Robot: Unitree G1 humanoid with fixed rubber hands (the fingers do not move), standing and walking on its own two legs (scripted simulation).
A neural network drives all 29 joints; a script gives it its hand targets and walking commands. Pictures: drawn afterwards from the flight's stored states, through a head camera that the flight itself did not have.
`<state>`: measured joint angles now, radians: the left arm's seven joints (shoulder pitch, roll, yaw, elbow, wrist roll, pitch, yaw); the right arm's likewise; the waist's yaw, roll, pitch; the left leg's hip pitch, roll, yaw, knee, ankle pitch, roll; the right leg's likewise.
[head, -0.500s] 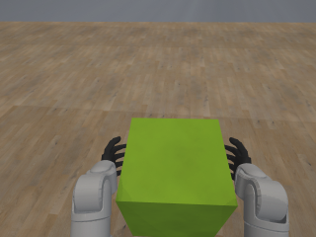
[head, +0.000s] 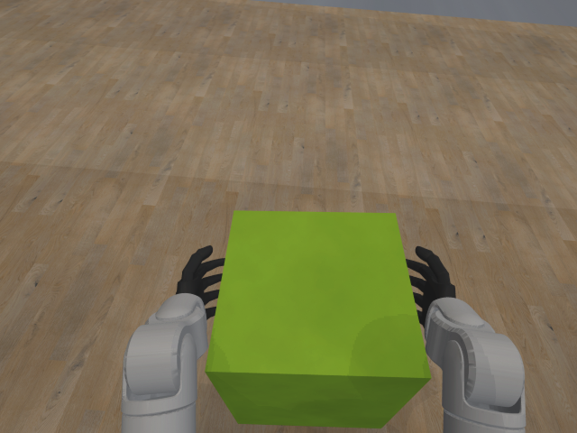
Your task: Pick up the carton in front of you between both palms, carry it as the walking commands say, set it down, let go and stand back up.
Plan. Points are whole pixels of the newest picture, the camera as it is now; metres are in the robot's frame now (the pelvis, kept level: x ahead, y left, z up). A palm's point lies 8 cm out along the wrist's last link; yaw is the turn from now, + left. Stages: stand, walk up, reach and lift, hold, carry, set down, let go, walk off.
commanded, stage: carry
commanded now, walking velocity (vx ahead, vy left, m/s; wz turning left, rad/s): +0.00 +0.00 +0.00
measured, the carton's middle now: (311, 325) +0.27 +0.00 +0.01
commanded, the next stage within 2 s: none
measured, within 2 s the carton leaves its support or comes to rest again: neither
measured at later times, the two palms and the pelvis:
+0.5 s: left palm (223, 236) +0.37 +0.12 +0.08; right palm (435, 239) +0.37 -0.17 +0.09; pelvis +0.11 -0.03 +0.02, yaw +0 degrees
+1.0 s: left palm (254, 224) +0.45 +0.09 +0.01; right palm (428, 225) +0.46 -0.21 +0.02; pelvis +0.17 -0.06 -0.01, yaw -2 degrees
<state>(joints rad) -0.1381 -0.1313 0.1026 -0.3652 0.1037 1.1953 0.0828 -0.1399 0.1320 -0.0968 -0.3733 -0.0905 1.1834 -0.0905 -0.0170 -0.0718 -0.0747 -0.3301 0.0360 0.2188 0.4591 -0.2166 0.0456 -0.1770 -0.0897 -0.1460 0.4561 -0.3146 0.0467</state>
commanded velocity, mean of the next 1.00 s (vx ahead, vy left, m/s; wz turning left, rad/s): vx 0.00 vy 0.00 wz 0.00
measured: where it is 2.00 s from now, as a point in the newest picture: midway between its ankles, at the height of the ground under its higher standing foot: outside the picture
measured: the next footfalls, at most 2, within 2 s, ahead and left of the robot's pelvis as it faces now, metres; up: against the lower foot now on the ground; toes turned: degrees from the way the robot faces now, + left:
right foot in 0.62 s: +0.12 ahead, -0.12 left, +0.00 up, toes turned -4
left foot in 0.86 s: +0.19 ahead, +0.04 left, +0.00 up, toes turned -13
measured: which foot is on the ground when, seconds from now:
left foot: down 0.00-0.62, up 0.64-0.84, down 0.86-1.00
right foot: down 0.00-0.50, up 0.52-0.60, down 0.62-1.00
